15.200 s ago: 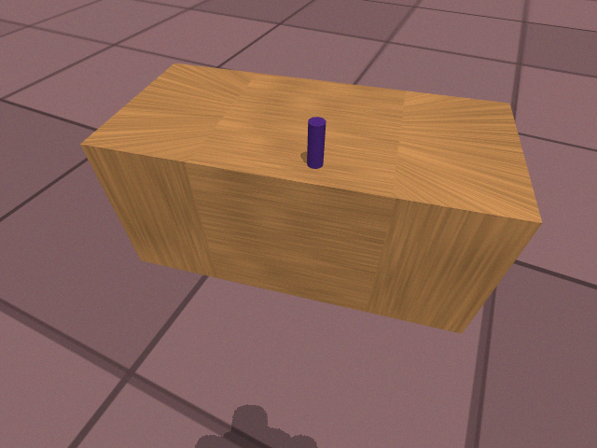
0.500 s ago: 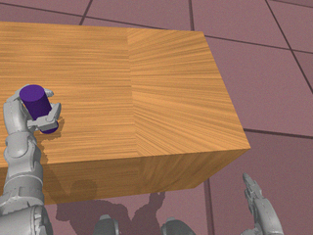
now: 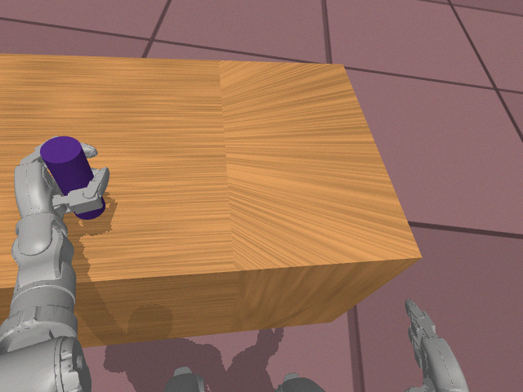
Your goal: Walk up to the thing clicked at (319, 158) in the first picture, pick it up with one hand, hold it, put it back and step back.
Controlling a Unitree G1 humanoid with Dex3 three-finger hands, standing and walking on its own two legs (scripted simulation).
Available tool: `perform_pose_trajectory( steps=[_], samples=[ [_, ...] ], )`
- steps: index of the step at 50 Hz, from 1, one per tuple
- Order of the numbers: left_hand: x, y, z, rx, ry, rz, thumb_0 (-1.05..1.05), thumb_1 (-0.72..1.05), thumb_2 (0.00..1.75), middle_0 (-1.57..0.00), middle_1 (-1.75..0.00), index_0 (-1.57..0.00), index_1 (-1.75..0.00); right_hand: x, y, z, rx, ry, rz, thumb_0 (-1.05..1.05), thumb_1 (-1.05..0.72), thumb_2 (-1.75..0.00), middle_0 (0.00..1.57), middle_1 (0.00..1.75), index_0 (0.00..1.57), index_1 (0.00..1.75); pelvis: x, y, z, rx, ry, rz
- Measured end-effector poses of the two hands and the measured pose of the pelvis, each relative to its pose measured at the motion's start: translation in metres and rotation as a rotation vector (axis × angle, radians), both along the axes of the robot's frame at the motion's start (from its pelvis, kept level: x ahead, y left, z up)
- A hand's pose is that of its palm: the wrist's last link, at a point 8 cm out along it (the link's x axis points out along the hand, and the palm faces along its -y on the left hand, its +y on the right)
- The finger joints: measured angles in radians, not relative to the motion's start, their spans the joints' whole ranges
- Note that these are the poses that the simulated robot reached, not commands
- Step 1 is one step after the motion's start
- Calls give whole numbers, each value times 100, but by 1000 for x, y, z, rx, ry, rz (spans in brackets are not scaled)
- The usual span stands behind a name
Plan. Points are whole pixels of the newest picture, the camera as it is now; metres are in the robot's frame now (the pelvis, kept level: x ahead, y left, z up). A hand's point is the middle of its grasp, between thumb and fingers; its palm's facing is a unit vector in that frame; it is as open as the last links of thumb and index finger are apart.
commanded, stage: lift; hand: left
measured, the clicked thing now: (77, 181) +0.45 +0.24 +0.04
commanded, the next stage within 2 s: hold in 1.42 s
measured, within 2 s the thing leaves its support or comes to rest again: neither
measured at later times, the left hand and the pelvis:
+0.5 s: hand (85, 173) +0.43 +0.21 +0.10, palm faces +0.20 -0.98 +0.00, open 6.4 cm; pelvis +0.01 +0.00 +0.02, yaw +0 degrees
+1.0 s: hand (86, 176) +0.37 +0.18 +0.16, palm faces +0.21 -0.98 +0.01, open 6.4 cm; pelvis +0.00 -0.01 +0.04, yaw +1 degrees
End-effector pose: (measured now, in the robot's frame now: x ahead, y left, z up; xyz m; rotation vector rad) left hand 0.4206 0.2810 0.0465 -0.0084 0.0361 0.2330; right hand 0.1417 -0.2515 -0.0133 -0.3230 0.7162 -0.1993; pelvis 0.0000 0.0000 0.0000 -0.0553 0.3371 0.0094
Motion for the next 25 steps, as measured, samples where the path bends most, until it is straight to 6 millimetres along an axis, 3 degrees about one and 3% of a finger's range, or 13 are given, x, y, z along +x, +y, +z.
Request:
perform_pose_trajectory(
  steps=[15,25],
  samples=[
    [-8,-6,20,9,-4,-17,-11,4,106,-95,-107,-95,-105,1,-4,7,12,-19,-20,-1,55,-5,5,5,6,5,1,1,10,6,-34,-2],
    [-24,-20,50,16,-30,-35,-11,4,106,-95,-107,-95,-105,4,-4,10,41,-33,-42,-1,56,-4,5,5,6,5,5,1,21,14,-83,-1]
  ],
)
